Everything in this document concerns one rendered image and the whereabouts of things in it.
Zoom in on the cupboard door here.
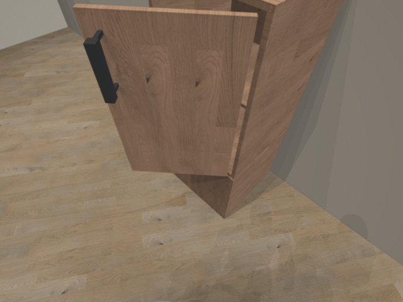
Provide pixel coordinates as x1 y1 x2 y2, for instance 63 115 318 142
72 4 258 176

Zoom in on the handle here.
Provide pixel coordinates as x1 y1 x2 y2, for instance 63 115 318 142
83 30 119 104

